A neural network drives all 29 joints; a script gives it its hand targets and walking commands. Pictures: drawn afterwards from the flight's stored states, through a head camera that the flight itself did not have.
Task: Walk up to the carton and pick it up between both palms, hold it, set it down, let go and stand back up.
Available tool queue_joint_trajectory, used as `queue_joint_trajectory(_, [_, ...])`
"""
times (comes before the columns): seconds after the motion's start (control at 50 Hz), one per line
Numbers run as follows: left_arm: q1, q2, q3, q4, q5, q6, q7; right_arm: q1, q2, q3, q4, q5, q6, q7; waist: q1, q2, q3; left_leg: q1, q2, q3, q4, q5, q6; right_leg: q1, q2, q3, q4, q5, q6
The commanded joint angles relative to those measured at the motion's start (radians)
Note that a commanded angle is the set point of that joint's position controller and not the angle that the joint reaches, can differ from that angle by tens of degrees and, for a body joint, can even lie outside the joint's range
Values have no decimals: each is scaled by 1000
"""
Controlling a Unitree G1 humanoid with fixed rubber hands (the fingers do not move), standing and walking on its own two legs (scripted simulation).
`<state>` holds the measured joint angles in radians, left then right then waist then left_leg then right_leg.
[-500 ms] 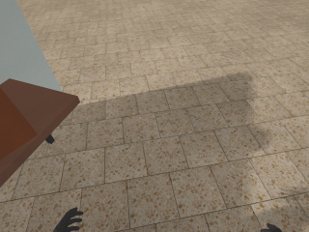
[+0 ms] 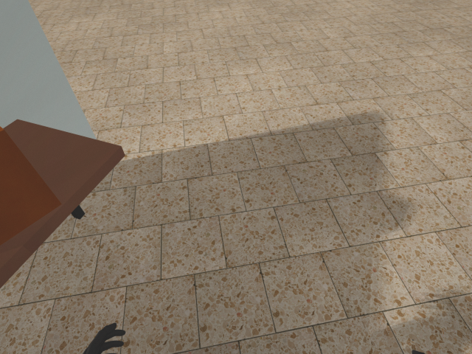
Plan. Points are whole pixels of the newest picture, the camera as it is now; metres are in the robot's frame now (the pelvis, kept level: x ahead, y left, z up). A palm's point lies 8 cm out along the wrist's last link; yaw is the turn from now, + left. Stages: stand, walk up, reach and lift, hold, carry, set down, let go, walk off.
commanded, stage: walk up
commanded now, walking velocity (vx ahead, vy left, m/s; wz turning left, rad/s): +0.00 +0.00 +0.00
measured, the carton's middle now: out of the picture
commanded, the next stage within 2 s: none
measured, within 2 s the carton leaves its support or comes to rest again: neither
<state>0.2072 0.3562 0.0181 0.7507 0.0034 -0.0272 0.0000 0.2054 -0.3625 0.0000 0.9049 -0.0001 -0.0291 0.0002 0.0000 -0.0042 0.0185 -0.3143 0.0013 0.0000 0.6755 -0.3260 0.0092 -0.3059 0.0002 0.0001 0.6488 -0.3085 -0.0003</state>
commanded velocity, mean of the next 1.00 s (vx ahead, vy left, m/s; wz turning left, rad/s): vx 0.00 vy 0.00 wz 0.00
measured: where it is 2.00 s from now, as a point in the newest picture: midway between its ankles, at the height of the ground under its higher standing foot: (171, 319)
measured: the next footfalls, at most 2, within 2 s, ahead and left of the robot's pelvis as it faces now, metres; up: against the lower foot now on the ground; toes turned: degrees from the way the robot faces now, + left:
left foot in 0.52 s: +0.09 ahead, +0.24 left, +0.00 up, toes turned +14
right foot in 1.06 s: +0.35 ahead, +0.14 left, +0.00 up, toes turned +23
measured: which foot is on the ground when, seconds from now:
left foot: down 0.00-0.22, up 0.24-0.50, down 0.52-1.00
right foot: down 0.00-0.52, up 0.54-1.00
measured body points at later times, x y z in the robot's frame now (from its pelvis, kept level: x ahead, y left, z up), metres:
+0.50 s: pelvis +0.03 +0.09 +0.00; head +0.02 +0.11 +0.45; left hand +0.09 +0.45 -0.09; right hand +0.19 -0.23 -0.08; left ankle +0.05 +0.22 -0.71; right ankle +0.03 -0.12 -0.72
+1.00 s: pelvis +0.15 +0.17 +0.00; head +0.18 +0.20 +0.45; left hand +0.17 +0.55 -0.07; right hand +0.34 -0.10 -0.10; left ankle +0.05 +0.23 -0.72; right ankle +0.30 +0.11 -0.69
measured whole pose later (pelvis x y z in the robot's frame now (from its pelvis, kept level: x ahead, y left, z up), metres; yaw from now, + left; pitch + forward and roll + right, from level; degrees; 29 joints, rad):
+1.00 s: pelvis +0.15 +0.17 +0.00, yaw +24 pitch +0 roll +0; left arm 0.09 0.47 0.08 0.76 0.00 -0.05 -0.01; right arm 0.31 -0.44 -0.03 0.78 0.00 -0.03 0.06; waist -0.02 -0.01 0.08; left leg -0.19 -0.13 -0.14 0.61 -0.41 0.09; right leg -0.56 -0.03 -0.05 0.79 -0.31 0.00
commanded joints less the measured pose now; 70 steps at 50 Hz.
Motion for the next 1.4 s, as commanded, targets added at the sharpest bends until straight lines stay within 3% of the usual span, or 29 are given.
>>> queue_joint_trajectory(0.0, [-90, 206, 48, 35, 12, -20, 5, -112, -190, -42, -43, -22, -19, -2, 7, 27, 49, -10, 104, -145, -241, 65, 61, 34, -96, 137, -194, 26, -66])
queue_joint_trajectory(0.12, [-71, 200, 45, 44, 6, -20, 4, -122, -216, -49, -39, -17, -25, -2, 16, 15, 8, 10, 102, -152, -251, 95, 54, 61, -88, 110, -187, 55, -62])
queue_joint_trajectory(0.14, [21, 351, 115, -6, 18, -37, 9, -44, -268, -88, -173, -55, 19, 58, 79, 44, -14, -299, 43, -306, -135, -54, 93, 323, -110, 156, -168, -213, -93])
queue_joint_trajectory(0.18, [95, 451, 151, 10, 30, -51, 25, -57, -205, -84, -209, -45, 45, 91, 98, -220, 15, -530, 41, -100, 213, -149, 11, 430, -479, 430, -440, -352, -209])
queue_joint_trajectory(0.2, [37, 428, 151, -15, 32, -55, 25, -44, -254, -95, -203, -48, 51, 97, 72, -91, 45, -491, 117, -96, 315, -118, -11, 352, -536, 436, -441, -289, -262])
queue_joint_trajectory(0.24, [-19, 384, 145, -44, 25, -64, 33, -37, -261, -104, -193, -49, 53, 121, 30, -12, 54, -420, 144, -81, 353, -84, -18, 236, -487, 344, -430, -220, -252])
queue_joint_trajectory(0.38, [-87, 399, 163, -64, 33, -63, 11, -16, -227, -108, -181, 0, 50, 157, -6, -235, 64, -129, 130, 46, 82, -72, -25, 51, -302, -73, -352, -173, -162])
queue_joint_trajectory(0.42, [-132, 393, 163, -66, 39, -51, 3, 79, -237, -118, -152, 12, 47, 144, -61, -192, 27, 52, 83, 107, 12, -7, -16, -50, -275, -124, -246, -255, -125])
queue_joint_trajectory(0.44, [-142, 361, 152, -72, 45, -42, -2, 155, -253, -129, -112, 7, 42, 130, -103, -85, 1, 154, 50, 108, -39, 6, -2, -96, -229, -151, -77, -251, -105])
queue_joint_trajectory(0.46, [-141, 300, 131, -79, 45, -37, -9, 259, -283, -141, -63, 8, 32, 110, -145, 116, -25, 214, 5, 62, -137, -24, 23, -110, -155, -198, 210, -203, -86])
queue_joint_trajectory(0.5, [-139, 187, 94, -121, 19, -36, -23, 279, -434, -155, -95, -16, 30, 81, -128, 381, 69, 192, 174, -568, -355, -206, 128, -421, -22, -98, 584, -327, -23])
queue_joint_trajectory(0.52, [-130, 259, 103, -129, 9, -38, -22, 192, -461, -142, -146, -10, 25, 81, -97, 337, 49, 218, 261, -828, -519, -248, 200, -506, 27, -21, 580, -330, -10])
queue_joint_trajectory(0.54, [-104, 290, 97, -96, 21, -42, -13, 118, -474, -148, -164, 5, 21, 76, -69, 337, 51, 199, 313, -864, -535, -291, 249, -490, -13, 38, 597, -275, -23])
queue_joint_trajectory(0.56, [-64, 316, 102, -63, 27, -46, -4, 89, -436, -145, -184, 4, 13, 72, -50, 295, 37, 214, 287, -810, -497, -291, 250, -454, -49, 77, 570, -202, -30])
queue_joint_trajectory(0.58, [-98, 318, 104, -53, 21, -50, -10, 76, -381, -136, -170, -1, 7, 65, -43, 199, 67, 182, 209, -658, -429, -37, 233, -402, -56, 53, 509, -158, -26])
queue_joint_trajectory(0.64, [-91, 281, 101, -65, 17, -48, -17, 194, -332, -117, -165, 9, -8, 51, -65, 184, -19, 287, 157, -498, -309, 521, 142, -376, -50, 25, 428, -97, -24])
queue_joint_trajectory(0.68, [-95, 268, 96, -70, 16, -46, -16, 190, -318, -116, -179, 3, -8, 52, -54, 131, -62, 340, 162, -492, -294, 457, 188, -373, -34, 13, 369, -91, -28])
queue_joint_trajectory(0.78, [-195, 260, 86, -102, 13, -32, -22, 234, -319, -116, -195, 1, -17, 43, -91, 97, 47, 290, 154, -587, -376, 317, 137, -432, -23, 30, 253, -11, -30])
queue_joint_trajectory(0.9, [-213, 243, 78, -115, 2, -50, -25, 257, -292, -105, -192, 4, -20, 36, -82, 58, 11, 359, 142, -567, -278, 631, 142, -347, 5, 15, 103, 5, -46])
queue_joint_trajectory(0.98, [-98, 234, 83, -83, -6, -66, -13, 162, -295, -100, -227, 0, -11, 34, 4, 110, -16, 148, 41, -464, -117, 672, 92, 17, 29, -1, -131, 22, -73])
queue_joint_trajectory(1.0, [7, 260, 101, -62, -2, -72, -8, 127, -291, -95, -241, 11, -15, 34, 84, 37, -93, 6, 21, -436, 35, 650, 86, 293, 6, 28, -225, 76, -99])
queue_joint_trajectory(1.02, [141, 345, 126, -40, 17, -80, 5, 113, -213, -79, -256, 33, -24, 42, 153, -124, -179, -218, -72, -310, 269, 453, 39, 569, -187, 228, -267, 96, -167])
queue_joint_trajectory(1.04, [182, 399, 149, -36, 7, -76, 11, 167, -161, -62, -259, 29, -27, 36, 138, -257, -245, -341, -157, -161, 434, -151, 12, 690, -441, 443, -315, 82, -214])
queue_joint_trajectory(1.06, [102, 385, 155, -48, 16, -70, 7, 195, -230, -61, -217, 5, -13, 25, 91, -113, -211, -391, -51, -118, 493, -192, 8, 650, -516, 525, -317, -9, -238])
queue_joint_trajectory(1.08, [32, 348, 146, -62, 11, -66, 1, 187, -297, -77, -200, 1, -8, 32, 63, -39, -151, -348, 8, -104, 517, -115, 9, 496, -500, 474, -380, -166, -232])
queue_joint_trajectory(1.16, [-21, 286, 136, -87, 3, -79, -16, 205, -274, -99, -148, 0, -5, 71, -4, -90, 119, -236, 61, -100, 447, 7, -10, 120, -317, 188, -448, -160, -132])
queue_joint_trajectory(1.18, [-31, 286, 135, -95, 0, -78, -17, 199, -262, -100, -142, 6, -1, 71, 2, -130, 141, -246, 59, -61, 435, 44, -19, 104, -297, 98, -456, -101, -181])
queue_joint_trajectory(1.26, [-37, 327, 151, -130, 8, -68, -36, 164, -265, -95, -164, 16, 1, 70, 13, -202, 134, -240, 87, 17, 250, 29, -52, 114, -315, -8, -466, -133, -222])
queue_joint_trajectory(1.38, [-68, 349, 166, -125, 29, -34, -63, 207, -272, -97, -120, 13, -21, 53, -2, -228, 153, -120, 81, 108, 48, 95, -35, 73, -295, -105, -350, -200, -181])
